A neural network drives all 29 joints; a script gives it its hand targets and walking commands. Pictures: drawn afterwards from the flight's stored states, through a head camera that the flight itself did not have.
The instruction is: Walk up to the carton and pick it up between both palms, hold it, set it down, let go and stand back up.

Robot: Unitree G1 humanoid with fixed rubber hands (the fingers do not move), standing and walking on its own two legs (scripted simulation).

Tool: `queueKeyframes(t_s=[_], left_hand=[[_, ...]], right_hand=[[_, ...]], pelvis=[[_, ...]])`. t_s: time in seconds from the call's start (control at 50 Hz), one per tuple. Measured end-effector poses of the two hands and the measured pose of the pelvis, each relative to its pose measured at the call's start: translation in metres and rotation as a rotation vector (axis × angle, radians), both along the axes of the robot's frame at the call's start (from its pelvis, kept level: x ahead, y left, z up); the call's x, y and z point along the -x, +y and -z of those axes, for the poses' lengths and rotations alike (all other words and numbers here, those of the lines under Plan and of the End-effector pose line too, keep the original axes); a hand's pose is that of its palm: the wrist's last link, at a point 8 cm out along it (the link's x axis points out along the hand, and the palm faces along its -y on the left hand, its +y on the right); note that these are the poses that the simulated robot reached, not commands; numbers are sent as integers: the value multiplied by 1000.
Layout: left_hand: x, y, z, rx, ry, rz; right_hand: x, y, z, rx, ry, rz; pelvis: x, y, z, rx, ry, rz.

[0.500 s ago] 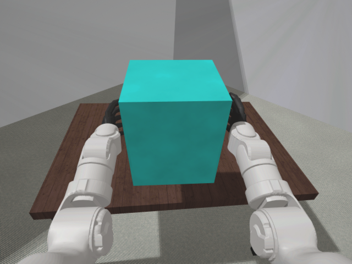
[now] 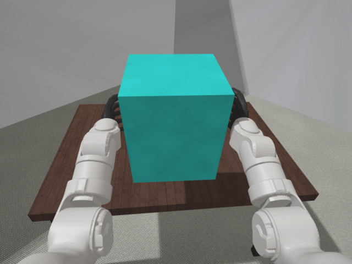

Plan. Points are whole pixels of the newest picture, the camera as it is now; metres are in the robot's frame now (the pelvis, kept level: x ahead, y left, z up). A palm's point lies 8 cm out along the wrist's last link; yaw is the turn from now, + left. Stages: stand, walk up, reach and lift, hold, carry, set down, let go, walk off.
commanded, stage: hold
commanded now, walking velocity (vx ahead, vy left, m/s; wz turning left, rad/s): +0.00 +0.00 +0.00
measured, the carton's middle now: (173, 118) +0.42 +0.03 +0.17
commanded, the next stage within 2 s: none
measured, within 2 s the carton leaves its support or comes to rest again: neither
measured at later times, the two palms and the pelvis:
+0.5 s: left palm (107, 129) +0.35 +0.18 +0.18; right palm (240, 124) +0.36 -0.12 +0.21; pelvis -0.01 +0.00 +0.00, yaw +0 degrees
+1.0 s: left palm (111, 126) +0.37 +0.17 +0.17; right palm (238, 121) +0.39 -0.12 +0.20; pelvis +0.00 +0.00 +0.00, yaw +0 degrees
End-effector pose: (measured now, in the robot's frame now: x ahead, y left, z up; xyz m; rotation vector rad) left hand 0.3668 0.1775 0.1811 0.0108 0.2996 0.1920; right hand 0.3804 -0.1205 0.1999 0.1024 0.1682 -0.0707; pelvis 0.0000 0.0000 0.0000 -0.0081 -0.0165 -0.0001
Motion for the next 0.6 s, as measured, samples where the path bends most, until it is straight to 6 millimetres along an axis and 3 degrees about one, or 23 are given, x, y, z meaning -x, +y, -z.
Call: queueKeyframes(t_s=[0.36,0.6], left_hand=[[18,1,-2,-2,13,5],[17,-1,-2,2,3,3]], right_hand=[[18,1,-4,17,11,2],[16,-1,-6,66,-6,-2]], pelvis=[[13,2,1,3,-21,0],[13,2,1,2,-19,0]])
